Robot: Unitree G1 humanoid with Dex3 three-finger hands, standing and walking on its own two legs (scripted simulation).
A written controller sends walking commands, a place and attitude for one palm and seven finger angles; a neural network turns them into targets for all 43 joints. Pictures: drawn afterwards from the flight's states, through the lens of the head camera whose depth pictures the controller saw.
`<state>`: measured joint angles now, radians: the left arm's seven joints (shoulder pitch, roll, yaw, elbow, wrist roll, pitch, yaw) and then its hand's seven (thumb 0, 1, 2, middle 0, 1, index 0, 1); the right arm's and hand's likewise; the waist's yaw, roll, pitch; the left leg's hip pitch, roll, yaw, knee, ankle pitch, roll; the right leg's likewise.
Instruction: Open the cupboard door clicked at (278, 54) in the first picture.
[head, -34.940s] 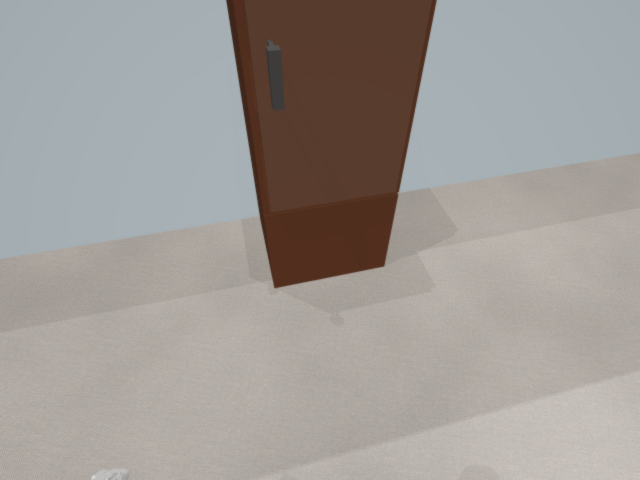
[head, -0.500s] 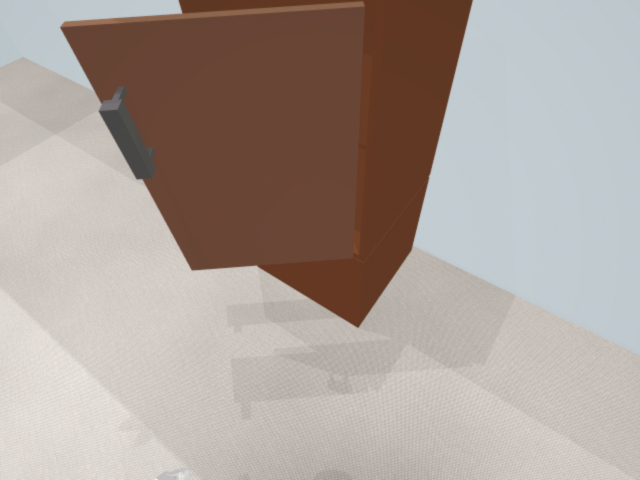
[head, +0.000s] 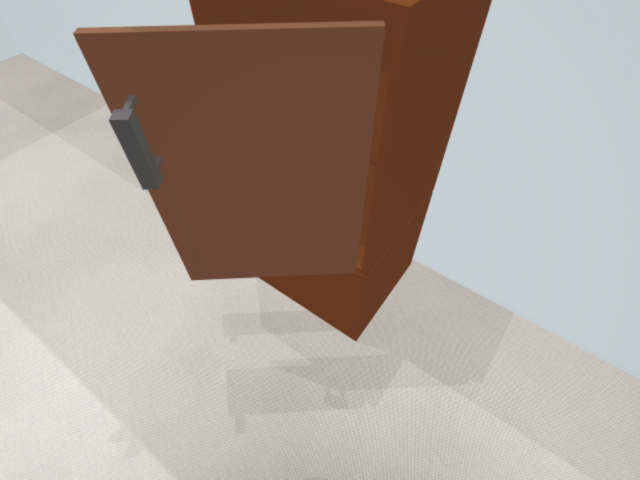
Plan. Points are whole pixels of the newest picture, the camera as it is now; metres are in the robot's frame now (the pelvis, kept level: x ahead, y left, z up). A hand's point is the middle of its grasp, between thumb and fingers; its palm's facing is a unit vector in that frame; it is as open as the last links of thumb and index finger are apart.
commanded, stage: come to a stop and stand still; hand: left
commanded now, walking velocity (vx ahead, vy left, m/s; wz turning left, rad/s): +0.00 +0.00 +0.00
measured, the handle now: (141, 142) +0.56 +0.32 +0.10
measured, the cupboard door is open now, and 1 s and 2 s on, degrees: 39 39 39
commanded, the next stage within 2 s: look again from close up in 0.68 s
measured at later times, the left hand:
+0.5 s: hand out of the picture -0.04 +0.21 -0.17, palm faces +0.04 -0.98 -0.18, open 7.4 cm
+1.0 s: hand out of the picture -0.09 +0.18 -0.18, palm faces +0.05 -0.99 -0.12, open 7.4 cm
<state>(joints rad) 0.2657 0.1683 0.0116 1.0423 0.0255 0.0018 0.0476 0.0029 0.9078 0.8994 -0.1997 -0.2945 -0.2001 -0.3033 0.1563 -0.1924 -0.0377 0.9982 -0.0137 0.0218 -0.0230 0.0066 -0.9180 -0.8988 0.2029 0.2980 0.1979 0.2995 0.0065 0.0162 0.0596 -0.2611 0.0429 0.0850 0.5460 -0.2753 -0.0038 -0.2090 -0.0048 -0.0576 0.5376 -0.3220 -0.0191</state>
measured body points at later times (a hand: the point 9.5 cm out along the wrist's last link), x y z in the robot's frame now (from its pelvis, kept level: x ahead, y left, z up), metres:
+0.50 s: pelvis -0.05 +0.03 +0.00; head -0.06 +0.04 +0.45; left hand -0.04 +0.26 -0.16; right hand -0.03 -0.20 -0.15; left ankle +0.01 +0.12 -0.73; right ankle -0.02 -0.10 -0.73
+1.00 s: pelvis -0.05 +0.03 +0.00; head -0.06 +0.05 +0.45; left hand -0.09 +0.23 -0.16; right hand -0.05 -0.18 -0.15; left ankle +0.01 +0.12 -0.73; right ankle -0.02 -0.10 -0.73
